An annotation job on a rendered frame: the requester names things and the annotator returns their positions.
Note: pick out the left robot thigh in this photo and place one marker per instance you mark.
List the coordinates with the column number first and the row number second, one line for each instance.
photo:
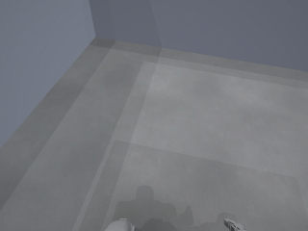
column 120, row 225

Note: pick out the robot right hand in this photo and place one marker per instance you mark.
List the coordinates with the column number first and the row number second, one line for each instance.
column 233, row 225

